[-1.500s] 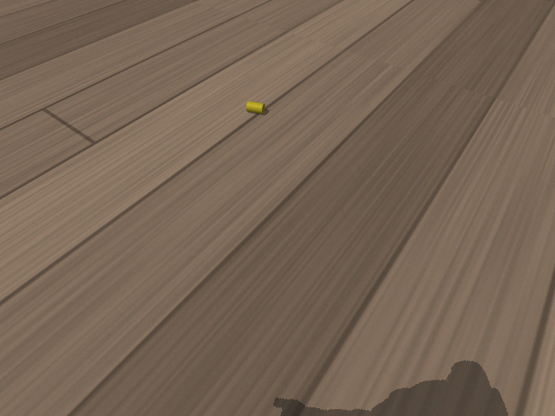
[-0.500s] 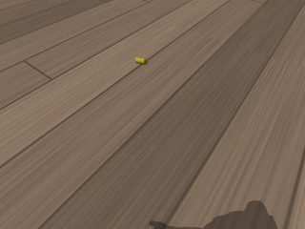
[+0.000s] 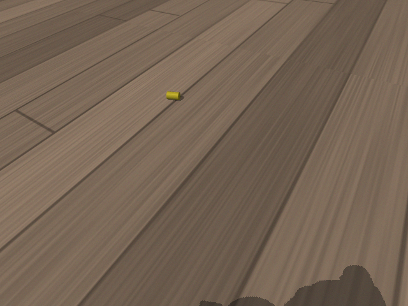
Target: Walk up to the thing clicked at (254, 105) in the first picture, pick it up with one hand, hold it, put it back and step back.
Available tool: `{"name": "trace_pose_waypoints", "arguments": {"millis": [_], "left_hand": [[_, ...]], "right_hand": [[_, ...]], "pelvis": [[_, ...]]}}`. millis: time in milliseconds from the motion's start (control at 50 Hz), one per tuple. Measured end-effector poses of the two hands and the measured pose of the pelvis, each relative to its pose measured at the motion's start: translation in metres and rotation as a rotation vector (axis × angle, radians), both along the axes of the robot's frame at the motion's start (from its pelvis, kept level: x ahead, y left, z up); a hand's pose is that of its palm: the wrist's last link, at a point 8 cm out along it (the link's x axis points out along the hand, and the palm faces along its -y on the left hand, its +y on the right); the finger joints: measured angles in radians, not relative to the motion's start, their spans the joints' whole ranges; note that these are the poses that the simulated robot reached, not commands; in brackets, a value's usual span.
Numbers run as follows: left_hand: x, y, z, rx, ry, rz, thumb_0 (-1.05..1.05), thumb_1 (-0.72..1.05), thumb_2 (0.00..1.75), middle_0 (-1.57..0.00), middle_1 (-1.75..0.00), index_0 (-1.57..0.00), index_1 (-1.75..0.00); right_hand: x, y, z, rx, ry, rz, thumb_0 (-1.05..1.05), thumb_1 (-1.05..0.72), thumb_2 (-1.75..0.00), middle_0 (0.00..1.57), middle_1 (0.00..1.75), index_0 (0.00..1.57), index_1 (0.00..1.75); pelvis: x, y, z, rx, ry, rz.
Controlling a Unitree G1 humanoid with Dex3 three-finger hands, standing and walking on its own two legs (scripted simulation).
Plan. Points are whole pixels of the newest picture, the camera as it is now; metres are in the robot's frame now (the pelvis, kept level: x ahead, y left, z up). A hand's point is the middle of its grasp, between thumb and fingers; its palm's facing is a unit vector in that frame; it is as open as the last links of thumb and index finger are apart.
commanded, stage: walk up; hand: left
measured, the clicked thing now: (173, 95) +1.82 +0.35 -0.74
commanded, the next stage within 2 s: none
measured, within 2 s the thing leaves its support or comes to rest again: neither
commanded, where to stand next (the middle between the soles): +1.31 +0.14 m, yaw -5 degrees
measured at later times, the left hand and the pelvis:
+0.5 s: hand (100, 236) +0.32 +0.31 -0.14, palm faces -0.08 -0.94 -0.34, open 7.4 cm; pelvis +0.25 +0.04 +0.00, yaw -3 degrees
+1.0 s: hand (132, 155) +0.58 +0.27 -0.11, palm faces -0.06 -0.91 -0.41, open 7.4 cm; pelvis +0.50 +0.00 +0.01, yaw -3 degrees
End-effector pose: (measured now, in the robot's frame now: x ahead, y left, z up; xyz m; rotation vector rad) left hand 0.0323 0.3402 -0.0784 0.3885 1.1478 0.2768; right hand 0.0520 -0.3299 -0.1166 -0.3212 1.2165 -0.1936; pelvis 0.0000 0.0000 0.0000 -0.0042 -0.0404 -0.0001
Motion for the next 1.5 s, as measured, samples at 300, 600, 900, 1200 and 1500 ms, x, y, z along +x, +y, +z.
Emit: {"name": "trace_pose_waypoints", "arguments": {"millis": [300,600,900,1200,1500], "left_hand": [[0.108,0.011,-0.037,-0.061,0.116,0.037,0.01,0.90,0.90,-0.21,-0.30,-0.20,-0.30],[0.361,0.010,-0.012,-0.078,-0.033,-0.161,0.01,0.90,0.90,-0.21,-0.30,-0.20,-0.30],[0.523,-0.034,0.009,-0.012,-0.111,-0.133,0.01,0.90,0.90,-0.21,-0.30,-0.20,-0.30],[0.591,0.026,-0.033,-0.046,0.064,-0.039,0.01,0.89,0.90,-0.21,-0.30,-0.21,-0.30],[0.781,0.030,-0.017,-0.066,0.005,-0.148,0.01,0.90,0.90,-0.21,-0.30,-0.20,-0.30]], "right_hand": [[0.230,0.045,0.010,0.019,-0.154,0.130,0.01,-0.90,-0.90,0.20,0.30,0.20,0.29],[0.293,0.046,0.025,0.006,-0.141,-0.024,0.00,-0.90,-0.90,0.20,0.30,0.20,0.30],[0.436,0.005,-0.012,0.055,-0.026,-0.028,0.01,-0.91,-0.90,0.20,0.30,0.20,0.29],[0.648,0.038,0.020,-0.024,-0.144,0.076,0.01,-0.90,-0.90,0.20,0.30,0.20,0.29],[0.704,0.066,0.021,-0.005,-0.085,-0.030,0.00,-0.90,-0.90,0.20,0.30,0.20,0.30]], "pelvis": [[0.153,0.023,-0.015,-0.021,0.006,-0.006],[0.303,0.034,0.004,0.035,-0.011,-0.059],[0.460,-0.007,-0.002,0.014,-0.004,-0.051],[0.608,0.034,-0.013,-0.019,0.009,-0.034],[0.729,0.053,0.002,0.025,-0.003,-0.059]]}}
